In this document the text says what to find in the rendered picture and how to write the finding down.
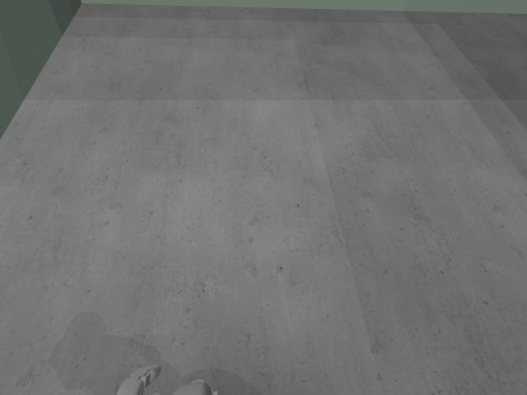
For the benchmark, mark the left robot hand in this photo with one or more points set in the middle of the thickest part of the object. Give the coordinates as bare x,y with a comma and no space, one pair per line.
139,380

